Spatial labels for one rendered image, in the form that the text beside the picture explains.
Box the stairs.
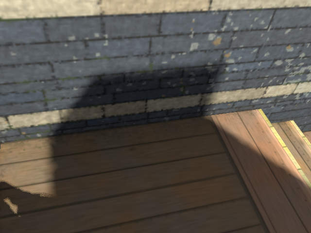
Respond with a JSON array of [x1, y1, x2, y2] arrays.
[[271, 120, 311, 183]]

